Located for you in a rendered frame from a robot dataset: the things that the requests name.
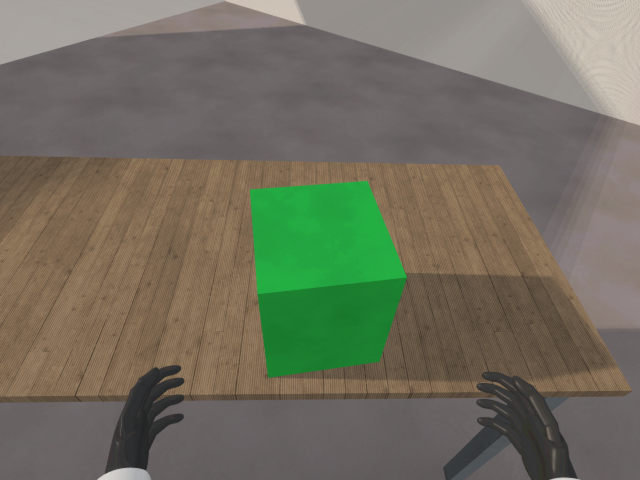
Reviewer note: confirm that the table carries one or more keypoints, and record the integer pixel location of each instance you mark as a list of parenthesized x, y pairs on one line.
[(110, 267)]

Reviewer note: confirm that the robot right hand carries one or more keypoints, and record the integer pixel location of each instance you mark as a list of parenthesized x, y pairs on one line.
[(534, 432)]

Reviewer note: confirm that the carton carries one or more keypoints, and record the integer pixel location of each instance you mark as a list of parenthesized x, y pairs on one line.
[(329, 279)]

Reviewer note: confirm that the robot left hand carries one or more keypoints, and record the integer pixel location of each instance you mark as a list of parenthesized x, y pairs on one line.
[(135, 430)]

